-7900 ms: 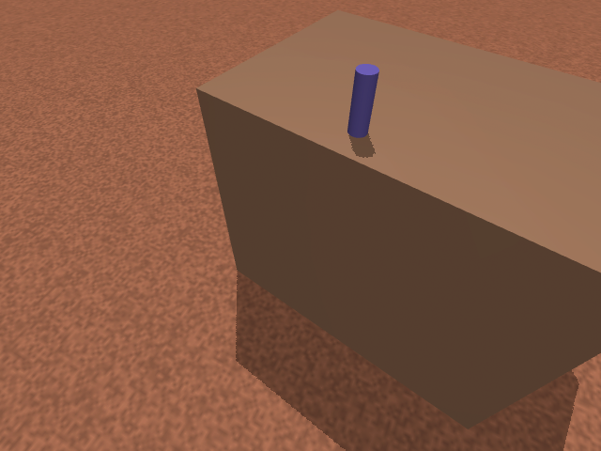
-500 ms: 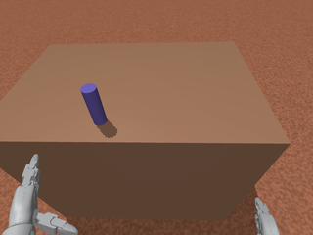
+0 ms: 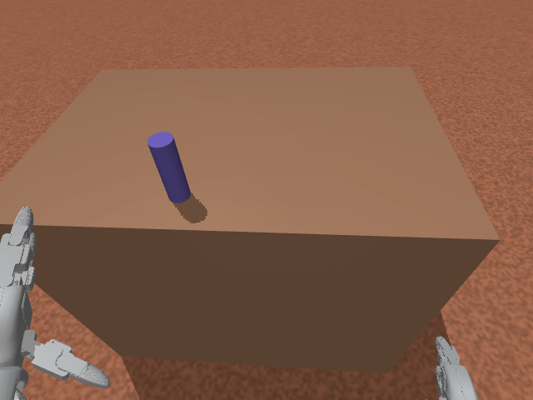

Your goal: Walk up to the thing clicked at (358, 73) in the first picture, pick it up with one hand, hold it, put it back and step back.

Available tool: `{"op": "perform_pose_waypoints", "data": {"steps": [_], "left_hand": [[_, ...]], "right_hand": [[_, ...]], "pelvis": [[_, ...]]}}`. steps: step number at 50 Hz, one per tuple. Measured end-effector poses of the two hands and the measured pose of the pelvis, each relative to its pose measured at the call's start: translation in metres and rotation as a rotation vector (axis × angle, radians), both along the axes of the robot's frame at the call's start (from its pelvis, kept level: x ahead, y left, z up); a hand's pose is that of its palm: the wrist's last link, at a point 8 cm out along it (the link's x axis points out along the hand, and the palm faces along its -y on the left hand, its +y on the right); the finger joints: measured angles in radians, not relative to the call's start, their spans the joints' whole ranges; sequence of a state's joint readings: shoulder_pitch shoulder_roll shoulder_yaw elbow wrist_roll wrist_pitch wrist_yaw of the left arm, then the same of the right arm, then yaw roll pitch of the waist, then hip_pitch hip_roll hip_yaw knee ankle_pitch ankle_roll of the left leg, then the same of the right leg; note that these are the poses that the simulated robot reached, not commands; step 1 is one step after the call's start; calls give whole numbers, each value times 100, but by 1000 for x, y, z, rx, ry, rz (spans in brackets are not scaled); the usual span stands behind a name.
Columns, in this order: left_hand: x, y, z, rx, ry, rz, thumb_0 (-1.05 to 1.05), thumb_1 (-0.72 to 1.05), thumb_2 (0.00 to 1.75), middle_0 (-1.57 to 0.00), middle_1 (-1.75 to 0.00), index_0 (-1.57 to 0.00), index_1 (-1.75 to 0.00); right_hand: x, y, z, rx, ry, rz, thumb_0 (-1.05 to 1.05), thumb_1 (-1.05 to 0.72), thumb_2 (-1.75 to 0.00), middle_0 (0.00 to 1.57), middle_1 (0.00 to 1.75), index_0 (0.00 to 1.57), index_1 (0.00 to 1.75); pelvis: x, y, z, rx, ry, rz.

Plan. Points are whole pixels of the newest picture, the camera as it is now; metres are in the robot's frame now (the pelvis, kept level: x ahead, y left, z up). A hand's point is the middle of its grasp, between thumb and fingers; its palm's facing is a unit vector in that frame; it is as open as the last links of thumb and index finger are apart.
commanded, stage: rise first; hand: left
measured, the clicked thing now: (170, 169) +0.46 +0.21 +0.09
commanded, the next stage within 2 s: go down in 0.68 s
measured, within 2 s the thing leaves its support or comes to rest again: neither
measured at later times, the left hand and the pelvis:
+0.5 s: hand (50, 286) +0.19 +0.24 +0.17, palm faces +0.35 -0.82 -0.45, open 17.7 cm; pelvis +0.00 +0.00 +0.00, yaw +0 degrees
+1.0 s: hand (31, 265) +0.20 +0.26 +0.19, palm faces +0.41 -0.81 -0.42, open 17.6 cm; pelvis +0.00 +0.00 +0.00, yaw +1 degrees
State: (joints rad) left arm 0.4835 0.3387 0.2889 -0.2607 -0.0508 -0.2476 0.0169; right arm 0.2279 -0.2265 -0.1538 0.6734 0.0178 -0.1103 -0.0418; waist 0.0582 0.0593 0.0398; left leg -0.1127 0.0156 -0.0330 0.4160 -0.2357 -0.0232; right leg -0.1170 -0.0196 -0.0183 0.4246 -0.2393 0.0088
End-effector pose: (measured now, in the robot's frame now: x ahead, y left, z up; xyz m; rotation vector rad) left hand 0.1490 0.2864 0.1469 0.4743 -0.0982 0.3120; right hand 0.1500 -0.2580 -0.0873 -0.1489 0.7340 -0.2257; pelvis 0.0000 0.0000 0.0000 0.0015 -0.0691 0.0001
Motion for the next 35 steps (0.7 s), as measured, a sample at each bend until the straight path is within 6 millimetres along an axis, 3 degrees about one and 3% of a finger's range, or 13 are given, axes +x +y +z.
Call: {"op": "perform_pose_waypoints", "data": {"steps": [11,35], "left_hand": [[-1,-3,25,58,-103,-34,-2,-57,3,-5,-4,-5,-5],[1,-1,57,136,-231,-58,-2,-61,8,-6,-5,-4,-8]], "right_hand": [[-5,-1,0,1,-13,-9,-1,51,-3,6,5,5,5],[0,-3,5,-5,-42,-18,-1,49,-5,6,6,5,5]], "pelvis": [[-5,1,0,1,-4,1],[-1,4,0,0,-1,0]]}}
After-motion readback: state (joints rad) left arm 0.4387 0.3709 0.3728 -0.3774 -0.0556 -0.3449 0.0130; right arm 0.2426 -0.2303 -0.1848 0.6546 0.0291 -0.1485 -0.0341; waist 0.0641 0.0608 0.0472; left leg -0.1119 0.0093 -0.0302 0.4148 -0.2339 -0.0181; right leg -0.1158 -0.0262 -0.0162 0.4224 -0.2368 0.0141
